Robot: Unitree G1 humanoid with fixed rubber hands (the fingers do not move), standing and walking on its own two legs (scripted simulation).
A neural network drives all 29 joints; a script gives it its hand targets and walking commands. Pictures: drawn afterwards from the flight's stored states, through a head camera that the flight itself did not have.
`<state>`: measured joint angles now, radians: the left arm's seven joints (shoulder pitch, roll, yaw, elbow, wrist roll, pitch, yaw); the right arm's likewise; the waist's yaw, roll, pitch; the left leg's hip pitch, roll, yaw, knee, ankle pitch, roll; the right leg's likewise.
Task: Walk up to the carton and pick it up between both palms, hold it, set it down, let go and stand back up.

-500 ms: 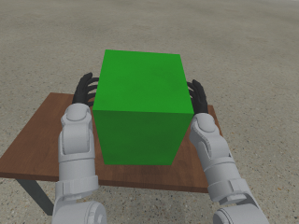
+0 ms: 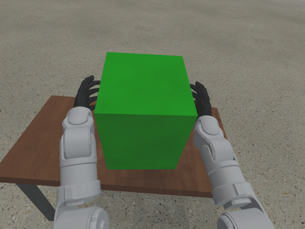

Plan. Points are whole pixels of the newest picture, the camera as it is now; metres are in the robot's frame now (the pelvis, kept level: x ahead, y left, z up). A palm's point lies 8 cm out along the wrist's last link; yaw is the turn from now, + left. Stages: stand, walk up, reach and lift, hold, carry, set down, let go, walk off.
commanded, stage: hold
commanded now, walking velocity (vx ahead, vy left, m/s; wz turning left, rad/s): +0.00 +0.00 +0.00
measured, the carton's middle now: (143, 114) +0.41 +0.01 +0.13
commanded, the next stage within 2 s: none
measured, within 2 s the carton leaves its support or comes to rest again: neither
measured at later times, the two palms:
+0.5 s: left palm (81, 107) +0.36 +0.16 +0.19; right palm (200, 112) +0.36 -0.13 +0.17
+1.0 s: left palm (80, 107) +0.36 +0.16 +0.19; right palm (200, 112) +0.36 -0.13 +0.17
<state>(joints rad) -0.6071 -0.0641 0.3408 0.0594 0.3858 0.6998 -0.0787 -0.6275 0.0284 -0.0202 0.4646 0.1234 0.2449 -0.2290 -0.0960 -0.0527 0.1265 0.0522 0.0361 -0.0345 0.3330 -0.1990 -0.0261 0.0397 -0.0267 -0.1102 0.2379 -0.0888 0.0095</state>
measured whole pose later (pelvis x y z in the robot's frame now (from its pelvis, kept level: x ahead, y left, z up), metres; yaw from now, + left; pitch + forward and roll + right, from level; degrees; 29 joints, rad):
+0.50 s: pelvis +0.00 +0.00 +0.00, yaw +1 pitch -10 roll -1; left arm -0.64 -0.05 0.32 0.05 0.40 0.71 -0.08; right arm -0.64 0.03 -0.05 0.45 0.12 0.23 -0.22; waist -0.09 -0.06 0.14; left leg 0.03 0.04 -0.05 0.34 -0.19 -0.03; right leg 0.03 -0.03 -0.12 0.24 -0.08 0.00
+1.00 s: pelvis -0.01 -0.01 +0.00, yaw +1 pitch -10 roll -1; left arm -0.64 -0.05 0.35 0.05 0.40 0.72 -0.10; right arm -0.65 0.04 -0.04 0.45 0.12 0.26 -0.23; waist -0.09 -0.06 0.13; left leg 0.04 0.03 -0.05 0.32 -0.18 -0.03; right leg 0.03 -0.03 -0.13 0.24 -0.08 0.00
